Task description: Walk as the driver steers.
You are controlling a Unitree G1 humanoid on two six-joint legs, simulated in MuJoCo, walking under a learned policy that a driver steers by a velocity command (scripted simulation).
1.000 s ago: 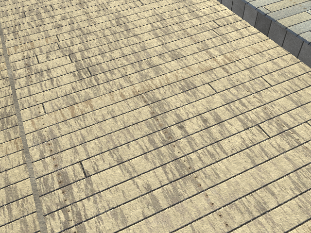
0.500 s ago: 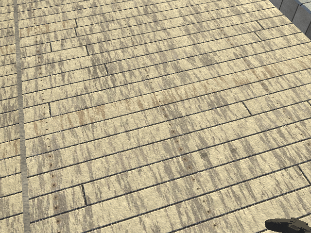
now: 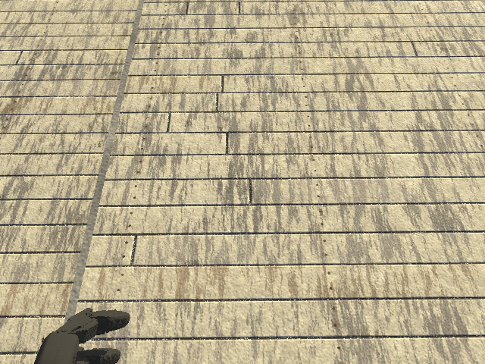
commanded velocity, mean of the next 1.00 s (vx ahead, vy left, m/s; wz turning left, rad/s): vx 1.00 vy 0.00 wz -0.04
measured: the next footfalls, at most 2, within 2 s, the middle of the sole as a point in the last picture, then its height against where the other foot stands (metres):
left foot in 0.38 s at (185, 339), level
right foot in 0.84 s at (189, 199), level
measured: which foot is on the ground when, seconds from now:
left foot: up 0.00-0.36, down 0.38-0.84, up 0.86-1.00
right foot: down 0.00-0.40, up 0.42-0.82, down 0.84-1.00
